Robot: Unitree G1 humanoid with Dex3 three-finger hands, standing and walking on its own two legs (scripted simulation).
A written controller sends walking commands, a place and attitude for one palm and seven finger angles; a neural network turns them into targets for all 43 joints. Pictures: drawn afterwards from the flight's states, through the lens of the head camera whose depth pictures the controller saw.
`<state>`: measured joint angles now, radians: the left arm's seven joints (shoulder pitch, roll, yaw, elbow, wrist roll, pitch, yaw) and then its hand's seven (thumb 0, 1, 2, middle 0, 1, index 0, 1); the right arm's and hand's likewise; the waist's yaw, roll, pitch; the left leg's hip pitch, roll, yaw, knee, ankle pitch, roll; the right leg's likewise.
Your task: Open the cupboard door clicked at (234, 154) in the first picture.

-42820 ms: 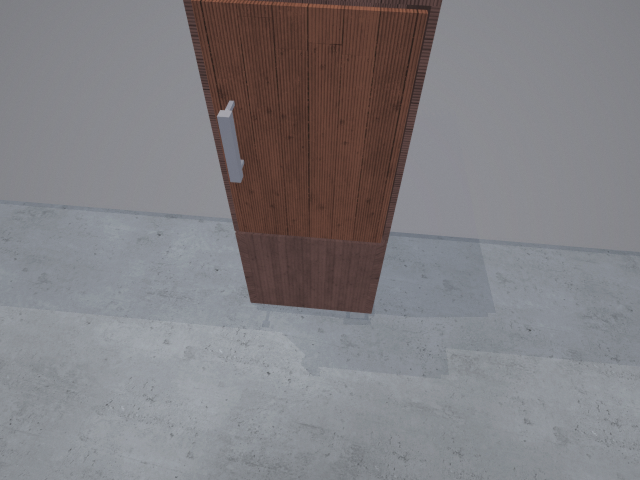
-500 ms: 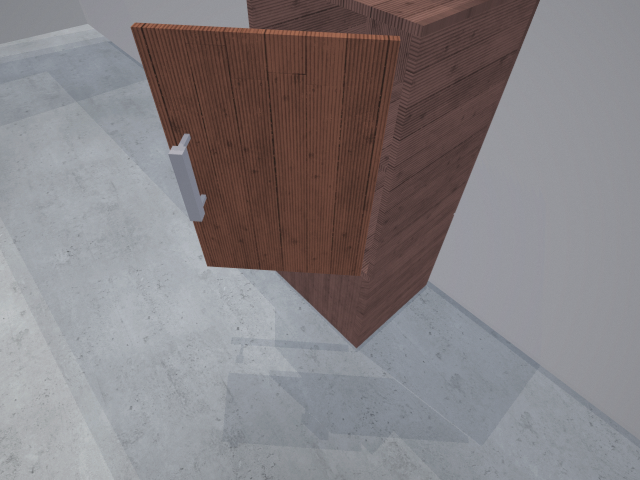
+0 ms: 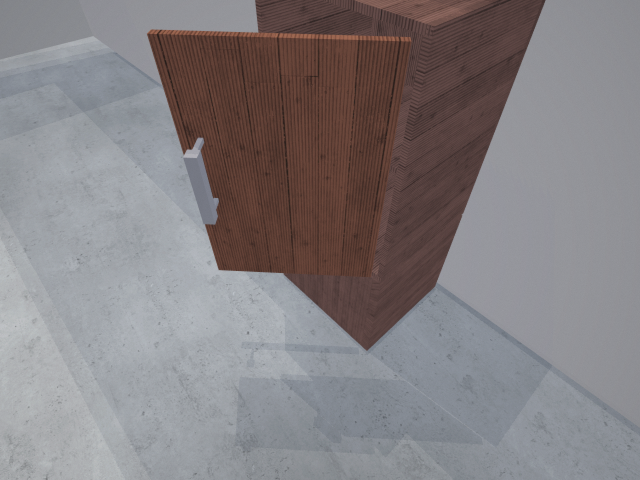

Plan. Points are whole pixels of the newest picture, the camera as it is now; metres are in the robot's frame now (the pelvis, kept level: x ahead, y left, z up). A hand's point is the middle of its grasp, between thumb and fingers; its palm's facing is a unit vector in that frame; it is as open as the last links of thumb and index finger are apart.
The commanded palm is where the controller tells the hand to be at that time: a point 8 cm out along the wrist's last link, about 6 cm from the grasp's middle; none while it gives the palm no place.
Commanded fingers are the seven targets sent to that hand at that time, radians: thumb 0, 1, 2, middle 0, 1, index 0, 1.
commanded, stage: look again from close up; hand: left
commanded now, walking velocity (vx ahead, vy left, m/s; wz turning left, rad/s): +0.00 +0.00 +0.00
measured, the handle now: (205, 182) +0.64 +0.27 -0.02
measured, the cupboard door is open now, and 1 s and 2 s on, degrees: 44 44 44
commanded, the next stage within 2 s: shuffle to correct the standing spot in 0.22 s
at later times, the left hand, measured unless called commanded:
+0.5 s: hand out of the picture -0.01 +0.19 -0.17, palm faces +0.01 -0.98 -0.19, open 7.4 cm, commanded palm none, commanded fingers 0.00 0.90 0.90 -0.20 -0.30 -0.20 -0.30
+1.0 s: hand (182, 446) +0.20 +0.23 -0.16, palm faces +0.01 -0.98 -0.21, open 7.3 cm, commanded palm none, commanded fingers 0.00 0.90 0.90 -0.20 -0.30 -0.20 -0.30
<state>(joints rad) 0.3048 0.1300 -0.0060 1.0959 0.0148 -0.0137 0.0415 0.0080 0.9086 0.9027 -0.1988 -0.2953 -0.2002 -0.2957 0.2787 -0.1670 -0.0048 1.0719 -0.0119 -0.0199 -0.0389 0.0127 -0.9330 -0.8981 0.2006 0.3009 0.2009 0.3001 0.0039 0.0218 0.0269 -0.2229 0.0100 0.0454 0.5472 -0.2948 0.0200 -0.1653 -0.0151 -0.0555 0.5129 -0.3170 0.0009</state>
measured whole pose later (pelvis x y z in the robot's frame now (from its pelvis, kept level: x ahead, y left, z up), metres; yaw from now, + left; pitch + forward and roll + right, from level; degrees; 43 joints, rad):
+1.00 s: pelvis +0.11 +0.04 +0.00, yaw +1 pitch +1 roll +0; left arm 0.11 0.17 0.04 1.00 0.02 0.00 0.02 0.01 0.93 0.90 -0.19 -0.29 -0.20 -0.30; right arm 0.40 -0.10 0.02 1.11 -0.02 -0.06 -0.04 0.00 -0.90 -0.90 0.20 0.30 0.20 0.30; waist -0.02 0.00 0.10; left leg -0.01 -0.07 0.08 0.34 -0.34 0.09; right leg -0.50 -0.04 -0.10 0.80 -0.29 -0.03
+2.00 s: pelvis +0.11 +0.08 +0.00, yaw +1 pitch -1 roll +2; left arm 0.31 0.13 0.00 1.04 0.01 0.01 0.02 0.01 0.91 0.90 -0.20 -0.30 -0.20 -0.30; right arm 0.34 -0.20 -0.01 1.02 -0.02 0.00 -0.02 0.01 -0.91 -0.90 0.20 0.30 0.20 0.30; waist -0.01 0.05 0.03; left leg -0.16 -0.07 0.08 0.46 -0.28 0.05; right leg -0.36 -0.01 0.08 0.51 -0.13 0.00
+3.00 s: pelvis +0.12 +0.07 +0.00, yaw +2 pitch -1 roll +1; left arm 0.15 0.21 0.04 0.98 0.01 0.06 0.03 0.01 0.91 0.90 -0.20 -0.30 -0.20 -0.30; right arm 0.23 -0.18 -0.04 1.00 -0.02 0.03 -0.03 0.00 -0.91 -0.90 0.20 0.30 0.20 0.30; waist 0.00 -0.03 0.10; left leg -0.20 -0.04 0.05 0.52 -0.32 0.04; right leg -0.42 0.01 0.05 0.68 -0.31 -0.02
